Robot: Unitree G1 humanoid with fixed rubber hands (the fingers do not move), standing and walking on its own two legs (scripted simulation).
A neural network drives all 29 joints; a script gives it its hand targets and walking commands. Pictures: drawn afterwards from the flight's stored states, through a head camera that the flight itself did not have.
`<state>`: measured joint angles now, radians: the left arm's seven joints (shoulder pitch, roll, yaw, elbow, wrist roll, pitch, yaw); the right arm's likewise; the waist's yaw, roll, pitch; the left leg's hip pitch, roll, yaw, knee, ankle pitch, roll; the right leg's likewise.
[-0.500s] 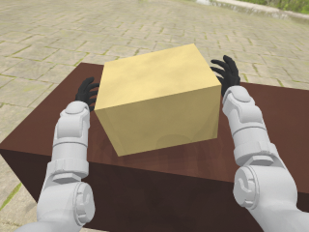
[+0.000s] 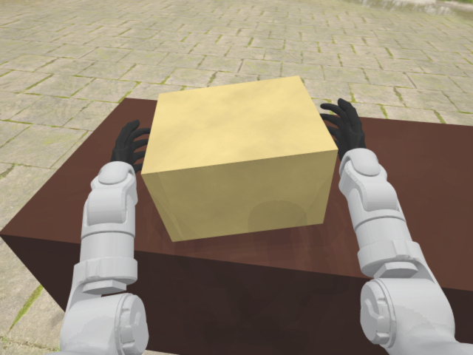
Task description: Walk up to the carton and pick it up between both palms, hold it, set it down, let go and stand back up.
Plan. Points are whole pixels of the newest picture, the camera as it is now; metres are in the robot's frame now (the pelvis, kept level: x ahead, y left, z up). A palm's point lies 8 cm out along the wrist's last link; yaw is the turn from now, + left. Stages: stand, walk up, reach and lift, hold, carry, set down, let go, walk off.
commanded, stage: set down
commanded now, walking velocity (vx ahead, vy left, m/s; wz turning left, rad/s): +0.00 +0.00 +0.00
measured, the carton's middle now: (237, 155) +0.45 +0.03 +0.14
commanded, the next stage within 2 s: none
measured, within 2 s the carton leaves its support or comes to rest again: neither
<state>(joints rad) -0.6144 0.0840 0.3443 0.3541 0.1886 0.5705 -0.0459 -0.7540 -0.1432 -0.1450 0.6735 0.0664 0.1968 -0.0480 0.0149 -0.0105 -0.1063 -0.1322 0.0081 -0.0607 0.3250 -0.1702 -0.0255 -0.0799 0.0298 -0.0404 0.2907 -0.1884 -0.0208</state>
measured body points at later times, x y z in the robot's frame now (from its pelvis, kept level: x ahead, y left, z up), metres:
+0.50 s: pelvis +0.01 +0.00 +0.00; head -0.02 -0.01 +0.45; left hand +0.39 +0.20 +0.15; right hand +0.43 -0.18 +0.17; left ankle +0.00 +0.13 -0.75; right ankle -0.02 -0.10 -0.75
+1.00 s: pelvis +0.03 +0.00 +0.00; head +0.02 +0.02 +0.45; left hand +0.42 +0.20 +0.11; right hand +0.45 -0.17 +0.15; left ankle +0.00 +0.13 -0.75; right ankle -0.02 -0.09 -0.75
